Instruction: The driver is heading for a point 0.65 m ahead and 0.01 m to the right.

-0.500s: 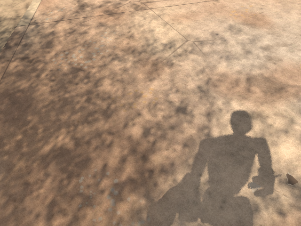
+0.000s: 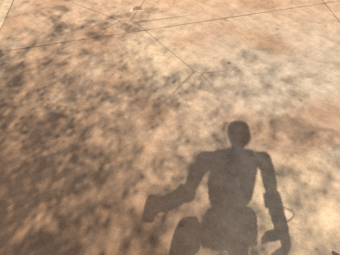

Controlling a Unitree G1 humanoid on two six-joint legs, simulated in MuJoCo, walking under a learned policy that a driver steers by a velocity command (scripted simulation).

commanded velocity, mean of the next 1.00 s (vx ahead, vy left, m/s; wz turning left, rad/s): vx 0.45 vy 0.00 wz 0.00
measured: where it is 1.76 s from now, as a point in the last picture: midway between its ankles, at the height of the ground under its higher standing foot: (177, 225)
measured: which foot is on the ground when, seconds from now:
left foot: down 0.00-0.26, up 0.28-0.80, down 0.82-1.00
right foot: up 0.00-0.24, down 0.26-0.84, up 0.86-1.00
